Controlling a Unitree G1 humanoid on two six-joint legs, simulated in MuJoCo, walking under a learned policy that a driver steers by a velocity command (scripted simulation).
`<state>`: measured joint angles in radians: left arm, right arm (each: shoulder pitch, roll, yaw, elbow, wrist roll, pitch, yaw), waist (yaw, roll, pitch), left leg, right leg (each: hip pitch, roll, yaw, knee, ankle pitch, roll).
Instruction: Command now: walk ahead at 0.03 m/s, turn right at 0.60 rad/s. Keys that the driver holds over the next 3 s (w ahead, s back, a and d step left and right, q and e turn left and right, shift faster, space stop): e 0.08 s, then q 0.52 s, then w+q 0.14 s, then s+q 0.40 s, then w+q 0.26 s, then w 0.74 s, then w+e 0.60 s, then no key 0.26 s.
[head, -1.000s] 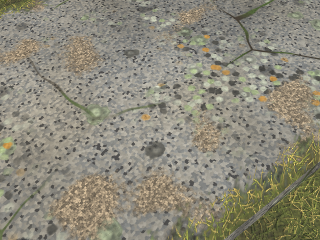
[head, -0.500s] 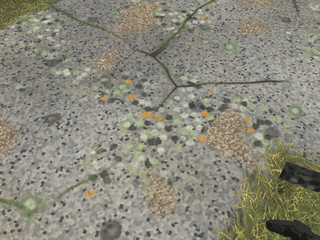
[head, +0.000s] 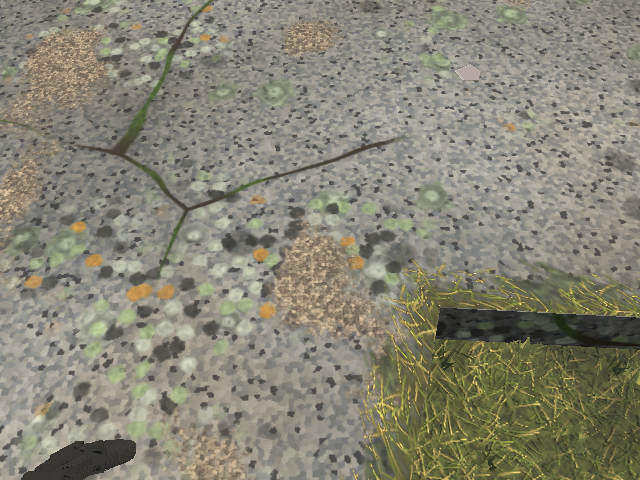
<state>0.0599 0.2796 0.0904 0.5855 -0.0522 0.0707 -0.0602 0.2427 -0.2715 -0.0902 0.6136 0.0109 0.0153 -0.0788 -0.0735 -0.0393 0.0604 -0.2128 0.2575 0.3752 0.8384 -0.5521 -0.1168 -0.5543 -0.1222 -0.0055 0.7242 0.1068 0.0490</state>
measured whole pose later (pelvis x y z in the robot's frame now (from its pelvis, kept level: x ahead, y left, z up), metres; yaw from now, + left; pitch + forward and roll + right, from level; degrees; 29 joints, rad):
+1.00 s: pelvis +0.23 +0.00 +0.04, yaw +20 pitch +4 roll -2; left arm 0.08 0.20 0.01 0.61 0.00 -0.01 0.02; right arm 0.29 -0.26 -0.06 0.66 0.03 0.05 -0.07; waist -0.04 0.02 0.01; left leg -0.33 -0.07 -0.18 0.64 -0.37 0.02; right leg -0.58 0.06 0.03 0.69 -0.22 0.08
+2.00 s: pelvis +0.44 +0.12 +0.02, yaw +40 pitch +3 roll -1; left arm 0.03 0.27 0.04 0.64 -0.01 -0.09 -0.05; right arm 0.49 -0.25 -0.02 0.87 0.00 -0.05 -0.01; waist -0.07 0.01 0.04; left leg -0.03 0.01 -0.10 0.89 -0.52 0.03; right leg -0.52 0.02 -0.10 0.61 -0.13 -0.07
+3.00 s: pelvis +0.87 +0.41 +0.03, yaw +18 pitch +2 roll +2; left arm 0.07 0.26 0.05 0.60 0.02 -0.02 -0.02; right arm 0.26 -0.30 -0.06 0.84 0.01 -0.07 0.00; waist -0.05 0.00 0.06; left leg -0.26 0.07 0.06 0.98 -0.59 -0.06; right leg -0.50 0.01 -0.01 0.59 -0.13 -0.05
